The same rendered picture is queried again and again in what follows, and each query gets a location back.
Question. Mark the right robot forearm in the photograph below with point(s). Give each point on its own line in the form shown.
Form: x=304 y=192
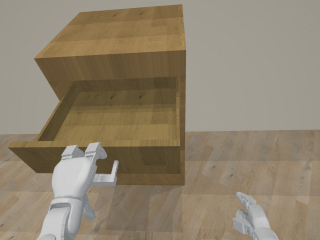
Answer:
x=263 y=233

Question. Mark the robot right hand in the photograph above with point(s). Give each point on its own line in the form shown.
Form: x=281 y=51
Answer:
x=246 y=222

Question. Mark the cabinet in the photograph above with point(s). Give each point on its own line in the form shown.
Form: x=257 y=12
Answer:
x=122 y=43

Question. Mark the drawer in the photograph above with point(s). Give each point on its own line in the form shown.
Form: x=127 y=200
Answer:
x=136 y=120

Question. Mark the robot left hand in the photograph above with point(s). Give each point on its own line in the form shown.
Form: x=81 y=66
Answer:
x=74 y=174

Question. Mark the handle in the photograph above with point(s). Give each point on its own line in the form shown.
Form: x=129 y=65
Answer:
x=106 y=179

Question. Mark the left robot forearm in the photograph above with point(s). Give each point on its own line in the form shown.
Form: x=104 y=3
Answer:
x=63 y=219

